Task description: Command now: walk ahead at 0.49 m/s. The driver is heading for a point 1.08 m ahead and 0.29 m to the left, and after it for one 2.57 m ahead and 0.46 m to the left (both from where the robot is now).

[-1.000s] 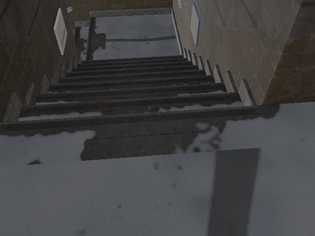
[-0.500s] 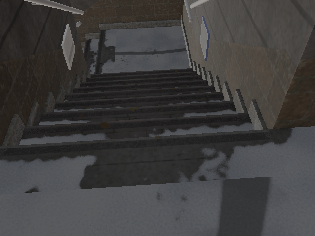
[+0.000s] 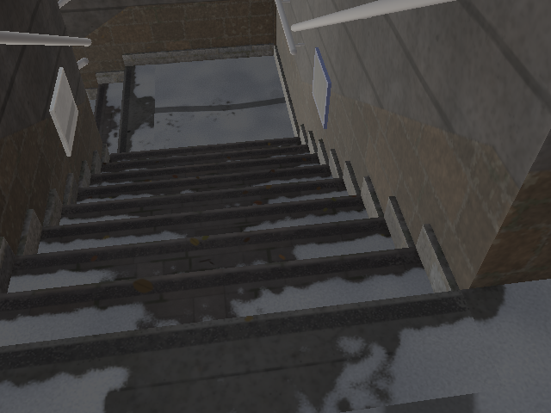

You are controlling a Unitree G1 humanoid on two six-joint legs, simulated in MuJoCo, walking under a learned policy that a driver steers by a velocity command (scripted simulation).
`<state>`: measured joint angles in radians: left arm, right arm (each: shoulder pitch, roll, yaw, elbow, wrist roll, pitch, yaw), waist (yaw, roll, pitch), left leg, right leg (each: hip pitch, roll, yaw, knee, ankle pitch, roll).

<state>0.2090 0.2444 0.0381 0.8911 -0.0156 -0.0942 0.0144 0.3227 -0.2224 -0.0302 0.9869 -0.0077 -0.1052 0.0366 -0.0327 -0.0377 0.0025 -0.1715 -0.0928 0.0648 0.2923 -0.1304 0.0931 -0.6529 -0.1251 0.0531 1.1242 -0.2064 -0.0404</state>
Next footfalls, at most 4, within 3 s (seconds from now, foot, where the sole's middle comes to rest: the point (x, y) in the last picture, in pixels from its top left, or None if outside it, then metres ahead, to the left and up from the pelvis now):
0.30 right None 0.35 -0.17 -0.78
0.92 left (242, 369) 0.63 0.09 -0.78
1.46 right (278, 301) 0.94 -0.01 -0.96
2.00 left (167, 298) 0.96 0.34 -0.96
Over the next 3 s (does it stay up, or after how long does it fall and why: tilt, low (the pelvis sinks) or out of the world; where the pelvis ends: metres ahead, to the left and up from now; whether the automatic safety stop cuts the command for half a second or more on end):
stays up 1.16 0.14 -0.37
